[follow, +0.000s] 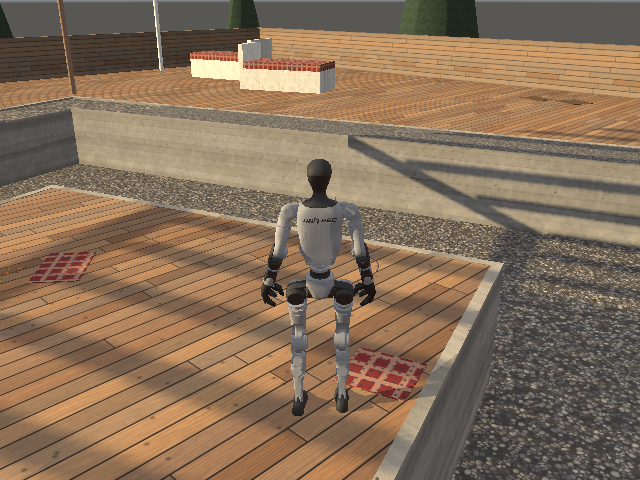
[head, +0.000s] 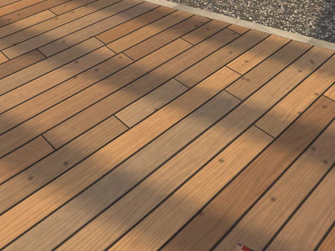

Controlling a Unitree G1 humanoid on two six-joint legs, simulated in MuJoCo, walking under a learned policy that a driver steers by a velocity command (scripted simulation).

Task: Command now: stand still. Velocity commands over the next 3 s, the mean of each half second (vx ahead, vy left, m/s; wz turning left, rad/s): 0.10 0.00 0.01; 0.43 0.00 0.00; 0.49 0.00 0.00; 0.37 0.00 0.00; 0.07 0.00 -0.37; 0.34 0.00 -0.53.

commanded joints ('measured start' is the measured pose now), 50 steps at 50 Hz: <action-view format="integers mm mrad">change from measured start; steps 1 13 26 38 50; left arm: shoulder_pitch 22 50 424 317 129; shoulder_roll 99 90 179 59 53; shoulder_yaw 24 27 76 25 39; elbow -20 100 191 202 133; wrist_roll -1 0 7 4 2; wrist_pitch -10 -7 -64 -103 -93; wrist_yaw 6 14 -5 1 -18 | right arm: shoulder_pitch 14 71 -112 -319 6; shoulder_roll -111 -96 -100 -19 -99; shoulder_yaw -23 -16 -50 -12 -70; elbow -11 113 4 -91 10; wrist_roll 1 2 -27 -17 1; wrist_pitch -11 -8 -49 -47 -74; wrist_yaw -5 -13 19 77 35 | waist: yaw -3 -8 133 39 -38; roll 14 21 -154 -102 44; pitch -5 -8 137 114 -7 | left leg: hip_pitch -43 -33 -707 -517 31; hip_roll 109 101 14 62 323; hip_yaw -95 -82 42 182 -303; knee -85 -106 517 308 -227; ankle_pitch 160 68 -262 115 -110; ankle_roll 15 22 52 12 238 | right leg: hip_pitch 29 48 344 156 -415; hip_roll -85 -76 -374 -159 -73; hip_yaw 79 72 641 96 53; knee -59 -76 -294 -280 852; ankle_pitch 130 32 -459 429 -81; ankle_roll -25 -34 -227 -172 -87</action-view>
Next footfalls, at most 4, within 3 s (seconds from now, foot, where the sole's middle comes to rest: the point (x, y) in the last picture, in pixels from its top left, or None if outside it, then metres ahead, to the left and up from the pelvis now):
0.90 left None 0.40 0.07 -0.78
1.44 right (204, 210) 0.70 -0.11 -0.78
1.94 left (168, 160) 0.96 0.05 -0.78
2.42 right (205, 185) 0.83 -0.13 -0.78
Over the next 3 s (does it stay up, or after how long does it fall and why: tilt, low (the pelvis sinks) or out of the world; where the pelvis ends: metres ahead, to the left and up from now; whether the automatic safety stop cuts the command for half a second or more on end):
stays up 0.96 -0.06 -0.01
